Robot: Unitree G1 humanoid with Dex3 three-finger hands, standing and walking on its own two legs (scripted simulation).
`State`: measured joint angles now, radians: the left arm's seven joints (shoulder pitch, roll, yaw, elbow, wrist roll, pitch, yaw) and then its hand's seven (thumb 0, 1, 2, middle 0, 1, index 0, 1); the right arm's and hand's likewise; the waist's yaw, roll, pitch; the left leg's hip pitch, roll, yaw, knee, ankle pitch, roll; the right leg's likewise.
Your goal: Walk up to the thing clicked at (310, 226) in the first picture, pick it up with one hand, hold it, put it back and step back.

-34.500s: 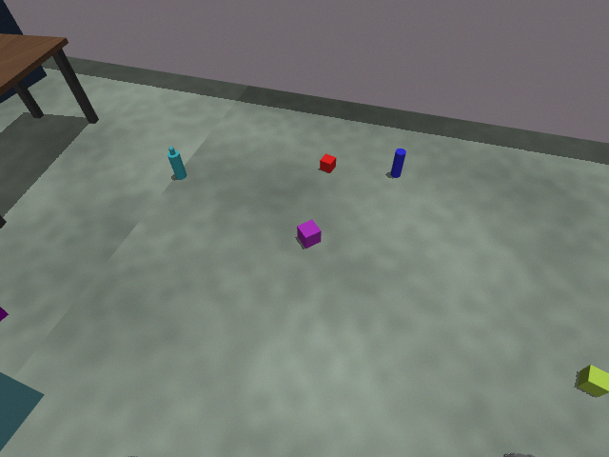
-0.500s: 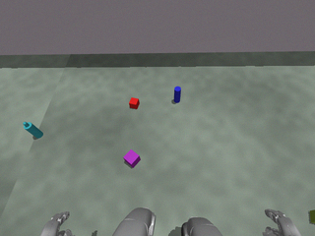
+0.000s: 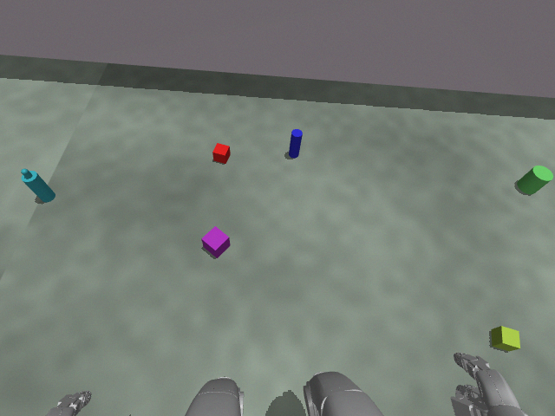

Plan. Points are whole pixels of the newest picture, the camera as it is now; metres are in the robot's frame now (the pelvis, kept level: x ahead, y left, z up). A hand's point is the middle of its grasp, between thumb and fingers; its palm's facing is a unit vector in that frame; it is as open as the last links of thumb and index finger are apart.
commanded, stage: step back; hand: left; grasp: from above
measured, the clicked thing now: (216, 242) +0.68 +0.23 -0.73
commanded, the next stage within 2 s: none
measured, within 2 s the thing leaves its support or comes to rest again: neither
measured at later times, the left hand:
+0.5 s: hand out of the picture -0.03 +0.24 -0.15, palm faces +0.05 -0.92 -0.40, open 7.4 cm
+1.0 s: hand out of the picture -0.28 +0.18 -0.14, palm faces +0.03 -0.90 -0.42, open 7.4 cm
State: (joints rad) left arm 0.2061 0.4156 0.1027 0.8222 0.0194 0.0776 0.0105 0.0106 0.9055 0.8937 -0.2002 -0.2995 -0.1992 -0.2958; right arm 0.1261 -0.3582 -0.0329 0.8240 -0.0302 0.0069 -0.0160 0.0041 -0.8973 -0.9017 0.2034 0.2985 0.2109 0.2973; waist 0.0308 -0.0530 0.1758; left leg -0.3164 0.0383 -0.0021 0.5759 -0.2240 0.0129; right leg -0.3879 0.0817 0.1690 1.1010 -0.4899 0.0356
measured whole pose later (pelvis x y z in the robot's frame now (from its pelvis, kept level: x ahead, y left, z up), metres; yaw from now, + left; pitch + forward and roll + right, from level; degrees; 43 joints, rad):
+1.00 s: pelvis -0.33 -0.09 +0.00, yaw +0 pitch -2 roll +2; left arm 0.24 0.35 0.06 0.90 0.05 0.05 0.00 0.01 0.90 0.89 -0.20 -0.30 -0.20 -0.30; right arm 0.16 -0.43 -0.05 0.86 -0.01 0.05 -0.02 0.00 -0.90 -0.90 0.20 0.30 0.21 0.30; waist 0.04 0.03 0.10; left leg -0.50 -0.09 -0.13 1.09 -0.45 0.00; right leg -0.28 -0.03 0.05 0.65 -0.34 0.00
